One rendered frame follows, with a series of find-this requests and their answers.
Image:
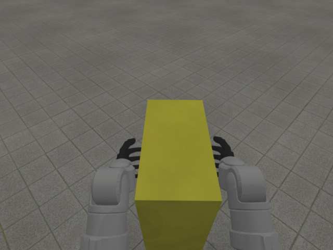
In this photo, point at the robot right forearm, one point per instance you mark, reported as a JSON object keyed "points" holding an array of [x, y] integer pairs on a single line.
{"points": [[249, 206]]}

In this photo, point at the robot right hand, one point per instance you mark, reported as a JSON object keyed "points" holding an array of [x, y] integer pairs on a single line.
{"points": [[224, 150]]}

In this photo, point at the robot left forearm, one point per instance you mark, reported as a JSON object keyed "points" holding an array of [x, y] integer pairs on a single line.
{"points": [[108, 206]]}

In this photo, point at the carton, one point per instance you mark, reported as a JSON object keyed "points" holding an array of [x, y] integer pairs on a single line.
{"points": [[177, 193]]}

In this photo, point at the robot left hand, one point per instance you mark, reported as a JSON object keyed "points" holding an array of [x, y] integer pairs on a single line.
{"points": [[125, 151]]}

